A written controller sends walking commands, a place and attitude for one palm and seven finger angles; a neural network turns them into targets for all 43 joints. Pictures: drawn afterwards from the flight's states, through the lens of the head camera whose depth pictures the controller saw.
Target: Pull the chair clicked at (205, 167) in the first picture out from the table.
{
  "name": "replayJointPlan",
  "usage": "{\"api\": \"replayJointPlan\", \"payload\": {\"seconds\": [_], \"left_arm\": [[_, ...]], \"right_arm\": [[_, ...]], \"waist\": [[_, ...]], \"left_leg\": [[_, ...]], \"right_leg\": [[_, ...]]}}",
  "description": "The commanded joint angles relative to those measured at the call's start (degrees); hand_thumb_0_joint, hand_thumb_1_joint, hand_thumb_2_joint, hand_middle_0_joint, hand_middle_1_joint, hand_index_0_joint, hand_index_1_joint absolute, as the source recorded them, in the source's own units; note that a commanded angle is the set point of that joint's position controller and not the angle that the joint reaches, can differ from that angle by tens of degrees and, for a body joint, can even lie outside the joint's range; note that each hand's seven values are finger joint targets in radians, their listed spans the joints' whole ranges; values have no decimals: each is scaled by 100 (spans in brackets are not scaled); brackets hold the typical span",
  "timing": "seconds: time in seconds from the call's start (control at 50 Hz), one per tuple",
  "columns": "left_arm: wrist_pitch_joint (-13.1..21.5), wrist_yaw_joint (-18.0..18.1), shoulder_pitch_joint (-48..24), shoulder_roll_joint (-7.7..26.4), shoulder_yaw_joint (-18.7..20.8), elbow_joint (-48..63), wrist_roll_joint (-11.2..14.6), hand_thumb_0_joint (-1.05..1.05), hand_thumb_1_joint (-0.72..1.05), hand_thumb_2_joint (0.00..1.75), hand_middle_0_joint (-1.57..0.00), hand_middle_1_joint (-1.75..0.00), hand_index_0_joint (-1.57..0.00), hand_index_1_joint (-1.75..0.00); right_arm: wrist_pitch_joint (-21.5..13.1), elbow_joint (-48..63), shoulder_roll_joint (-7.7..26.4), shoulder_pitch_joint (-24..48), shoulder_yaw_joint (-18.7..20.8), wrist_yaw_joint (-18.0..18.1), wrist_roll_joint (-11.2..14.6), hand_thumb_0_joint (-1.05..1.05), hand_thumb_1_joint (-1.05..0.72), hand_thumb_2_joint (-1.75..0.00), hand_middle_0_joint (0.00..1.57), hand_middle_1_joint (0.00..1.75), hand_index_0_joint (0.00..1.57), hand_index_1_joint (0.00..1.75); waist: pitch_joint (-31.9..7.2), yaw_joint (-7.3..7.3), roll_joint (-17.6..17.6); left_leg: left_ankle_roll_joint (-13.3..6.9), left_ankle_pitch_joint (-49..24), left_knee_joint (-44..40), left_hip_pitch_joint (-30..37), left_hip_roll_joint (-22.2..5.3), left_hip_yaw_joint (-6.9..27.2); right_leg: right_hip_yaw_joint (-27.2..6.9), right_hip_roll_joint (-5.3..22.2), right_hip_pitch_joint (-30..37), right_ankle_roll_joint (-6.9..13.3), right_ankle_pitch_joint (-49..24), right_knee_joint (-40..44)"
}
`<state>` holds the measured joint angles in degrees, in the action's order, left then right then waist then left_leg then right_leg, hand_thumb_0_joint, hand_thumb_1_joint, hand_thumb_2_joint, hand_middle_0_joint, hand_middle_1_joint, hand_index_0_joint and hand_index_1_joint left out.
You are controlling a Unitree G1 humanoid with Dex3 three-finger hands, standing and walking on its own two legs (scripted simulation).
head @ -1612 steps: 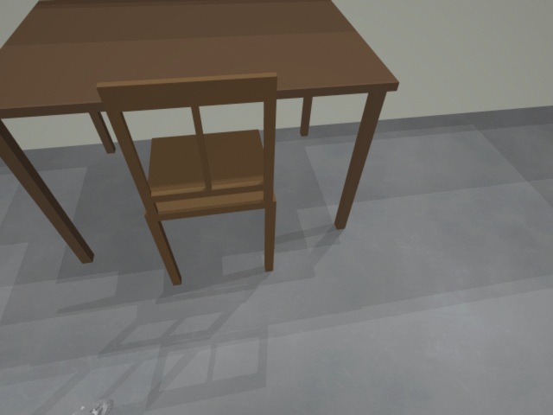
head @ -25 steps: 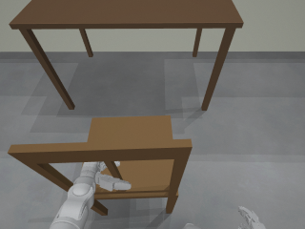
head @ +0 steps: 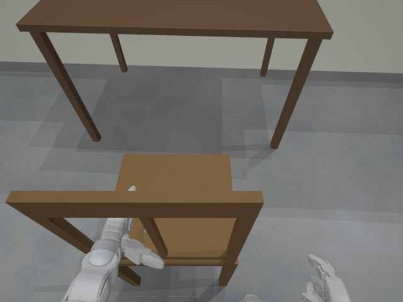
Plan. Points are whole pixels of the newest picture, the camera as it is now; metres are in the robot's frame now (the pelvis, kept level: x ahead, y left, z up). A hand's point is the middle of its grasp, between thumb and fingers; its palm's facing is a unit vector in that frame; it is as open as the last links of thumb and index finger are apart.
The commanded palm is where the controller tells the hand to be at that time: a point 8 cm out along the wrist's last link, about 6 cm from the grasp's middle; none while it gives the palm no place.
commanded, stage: draw the fingers out of the gap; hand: left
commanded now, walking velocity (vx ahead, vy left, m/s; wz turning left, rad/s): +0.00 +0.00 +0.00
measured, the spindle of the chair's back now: (156, 237) +0.27 +0.11 -0.07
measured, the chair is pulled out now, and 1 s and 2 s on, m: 0.61 0.61 0.61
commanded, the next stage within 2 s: draw the hand back to the body in 0.68 s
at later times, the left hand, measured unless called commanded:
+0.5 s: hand (134, 274) +0.19 +0.13 -0.03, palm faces -0.06 -0.99 -0.15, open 17.5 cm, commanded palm +0.17 +0.18 -0.01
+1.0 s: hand (117, 282) +0.17 +0.14 +0.03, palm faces +0.05 -1.00 -0.04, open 17.5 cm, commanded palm +0.12 +0.20 +0.03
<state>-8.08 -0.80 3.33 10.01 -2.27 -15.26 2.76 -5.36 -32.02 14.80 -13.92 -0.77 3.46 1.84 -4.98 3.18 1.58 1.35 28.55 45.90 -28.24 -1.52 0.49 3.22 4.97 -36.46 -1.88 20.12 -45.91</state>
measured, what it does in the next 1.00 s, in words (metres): stands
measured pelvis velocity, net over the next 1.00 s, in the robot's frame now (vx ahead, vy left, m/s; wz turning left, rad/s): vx -0.01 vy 0.00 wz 0.03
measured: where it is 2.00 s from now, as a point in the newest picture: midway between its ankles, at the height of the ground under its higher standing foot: outside the picture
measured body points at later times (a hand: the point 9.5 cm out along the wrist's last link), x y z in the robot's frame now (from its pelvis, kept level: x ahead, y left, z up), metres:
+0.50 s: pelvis +0.00 +0.00 -0.01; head +0.04 +0.00 +0.44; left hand +0.19 +0.18 -0.02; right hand +0.17 -0.23 -0.09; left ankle -0.06 +0.13 -0.70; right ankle +0.02 -0.14 -0.70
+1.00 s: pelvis -0.01 +0.00 -0.03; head +0.03 +0.00 +0.42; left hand +0.16 +0.20 +0.03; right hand +0.17 -0.23 -0.10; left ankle -0.06 +0.13 -0.70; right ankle +0.02 -0.14 -0.70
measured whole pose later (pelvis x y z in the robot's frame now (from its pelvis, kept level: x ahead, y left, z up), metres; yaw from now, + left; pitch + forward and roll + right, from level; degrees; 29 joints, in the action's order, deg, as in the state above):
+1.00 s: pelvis -0.01 +0.00 -0.03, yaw +2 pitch +13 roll -1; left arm 9.5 -1.1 37.5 10.4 -2.8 20.9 8.0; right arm -10.6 -28.7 12.1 -14.3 0.6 4.4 2.7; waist -8.5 0.6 1.5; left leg 1.7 34.2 59.8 -38.3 -1.4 3.0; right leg 4.9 5.7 -44.8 -1.7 24.8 -57.4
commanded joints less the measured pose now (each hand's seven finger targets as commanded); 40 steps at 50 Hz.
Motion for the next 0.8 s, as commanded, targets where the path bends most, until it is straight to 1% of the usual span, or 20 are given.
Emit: {"api": "replayJointPlan", "payload": {"seconds": [0.0, 0.06, 0.08, 0.1, 0.14, 0.16, 0.18, 0.26, 0.28, 0.3, 0.34, 0.38, 0.42, 0.48, 0.52, 0.58, 0.66, 0.68, 0.7, 0.78], "left_arm": [[439, 81, -305, 600, 338, 1741, 61, 0, -55, 20, 0, 0, 0, 0], [313, -32, 277, 326, -20, 1837, 98, 0, -55, 20, 0, 0, 0, 0], [246, -67, 517, 239, -135, 1853, 94, 0, -55, 20, 0, 0, 0, 0], [177, -95, 617, 179, -233, 1866, 89, 0, -55, 20, 0, 0, 0, 0], [83, -104, 750, 310, -143, 1973, 68, 0, -55, 20, 0, 0, 0, 0], [82, -80, 818, 348, -149, 2214, 49, 0, -55, 20, 0, 0, 0, 0], [84, -38, 1010, 457, -56, 2344, 24, 0, -55, 20, 0, 0, 0, 0], [241, 240, 1215, 603, -4, 3203, -114, 0, -55, 20, 0, 0, 0, 0], [270, 300, 1345, 530, -76, 3304, -147, 0, -55, 20, 0, 0, 0, 0], [291, 345, 1462, 514, -96, 3388, -167, 0, -55, 20, 0, 0, 0, 0], [295, 389, 1706, 572, -42, 3429, -205, 0, -55, 20, 0, 0, 0, 0], [224, 342, 2008, 368, -249, 3354, -210, 0, -55, 20, 0, 0, 0, 0], [134, 241, 2198, 385, -258, 3347, -181, 0, -55, 20, 0, 0, 0, 0], [7, 105, 2351, 289, -467, 3512, -167, 0, -55, 20, 0, 0, 0, 0], [-9, 82, 2566, 278, -491, 3709, -153, 0, -55, 20, 0, 0, 0, 0], [37, 146, 2621, 508, -238, 3897, -131, 0, -55, 20, 0, 0, 0, 0], [115, 250, 2812, 523, -252, 4076, -228, 0, -55, 20, 0, 0, 0, 0], [111, 254, 2926, 495, -264, 4050, -240, 0, -55, 20, 0, 0, 0, 0], [130, 247, 2984, 455, -323, 4125, -254, 0, -55, 20, 0, 0, 0, 0], [97, 164, 3634, 332, -458, 4271, -228, 0, -55, 20, 0, 0, 0, 0]], "right_arm": [[-318, 867, 677, 82, 309, 85, 0, 0, -90, -90, 20, 30, 20, 30], [-377, 927, 700, 111, 304, 55, 22, 0, -90, -90, 20, 30, 20, 30], [-387, 958, 715, 107, 315, 45, 29, 0, -90, -90, 20, 30, 20, 30], [-394, 989, 720, 137, 317, 40, 35, 0, -90, -90, 20, 30, 20, 30], [-395, 1039, 767, 201, 317, 68, 32, 0, -90, -90, 20, 30, 20, 30], [-418, 1103, 751, 195, 314, 74, 28, 0, -90, -90, 20, 30, 20, 30], [-425, 1143, 747, 218, 317, 89, 22, 0, -90, -90, 20, 30, 20, 30], [-490, 1226, 659, 149, 306, 120, -15, 0, -90, -90, 20, 30, 20, 30], [-498, 1234, 627, 135, 285, 121, -22, 0, -90, -90, 20, 30, 20, 30], [-504, 1238, 610, 116, 291, 130, -24, 0, -90, -90, 20, 30, 20, 30], [-488, 1232, 605, 155, 296, 149, -23, 0, -90, -90, 20, 30, 20, 30], [-476, 1275, 572, 200, 277, 145, -18, 0, -90, -90, 20, 30, 20, 30], [-451, 1327, 588, 274, 262, 163, -5, 0, -90, -90, 20, 30, 20, 30], [-455, 1427, 591, 329, 236, 192, 4, 0, -90, -90, 20, 30, 20, 30], [-479, 1497, 571, 353, 232, 211, 7, 0, -90, -90, 20, 30, 20, 30], [-485, 1503, 563, 337, 245, 259, 0, 0, -90, -90, 20, 30, 20, 30], [-496, 1550, 513, 308, 243, 280, -12, 0, -90, -90, 20, 30, 20, 30], [-487, 1552, 503, 325, 249, 275, 0, 0, -90, -90, 20, 30, 20, 30], [-491, 1570, 498, 300, 258, 275, -2, 0, -90, -90, 20, 30, 20, 30], [-495, 1642, 449, 375, 297, 263, 32, 0, -90, -90, 20, 30, 20, 30]], "waist": [[-1689, -72, 49], [-1530, -5, 25], [-1477, 28, -182], [-1339, 58, -214], [-1105, 44, -388], [-1177, 31, -426], [-1184, -21, -386], [-1327, -75, -55], [-1310, -56, 3], [-1342, -44, -104], [-1262, -53, -35], [-1135, -15, -154], [-1027, -24, -225], [-926, 14, -142], [-936, -31, -135], [-958, -35, -291], [-882, -75, -149], [-820, -68, -100], [-919, -67, -176], [-1012, -118, -77]], "left_leg": [[-139, -2745, -497, 56, 74, -193], [-125, -2833, -443, 44, 31, -139], [-137, -2798, -403, -11, 20, -110], [-149, -2598, -375, -104, 34, -123], [-152, -2302, -405, -311, 51, -87], [-161, -2245, -395, -311, 64, -76], [-161, -2207, -375, -349, 74, -78], [-142, -2394, -308, -192, 90, -30], [-137, -2451, -272, -194, 97, -25], [-142, -2486, -223, -191, 94, -18], [-136, -2419, -187, -293, 104, -2], [-143, -2207, -152, -381, 116, -7], [-154, -1869, -147, -544, 131, -15], [-172, -1694, -123, -591, 139, 12], [-173, -1640, -121, -620, 144, 51], [-175, -1528, -64, -724, 155, 72], [-173, -1441, -22, -798, 175, 73], [-170, -1416, -6, -812, 167, 68], [-174, -1440, 24, -801, 172, 66], [-174, -1577, 83, -815, 166, 57]], "right_leg": [[178, -94, 1792, 258, -2430, 228], [246, -89, 1612, 246, -2376, 225], [281, -102, 1534, 228, -2314, 203], [283, -104, 1426, 207, -2193, 228], [323, -112, 1357, 229, -1961, 226], [330, -108, 1348, 217, -1887, 192], [322, -110, 1338, 224, -1813, 156], [302, -102, 1215, 255, -1758, 28], [308, -101, 1187, 265, -1776, -11], [299, -107, 1176, 256, -1820, -27], [291, -112, 1138, 277, -1770, -52], [297, -114, 1050, 245, -1616, -49], [294, -120, 999, 229, -1328, -21], [303, -111, 887, 223, -1117, -8], [324, -114, 858, 229, -985, -34], [327, -130, 813, 223, -864, -56], [301, -135, 712, 242, -700, -100], [301, -139, 652, 242, -671, -112], [294, -136, 688, 239, -710, -129], [288, -125, 744, 250, -889, -182]]}}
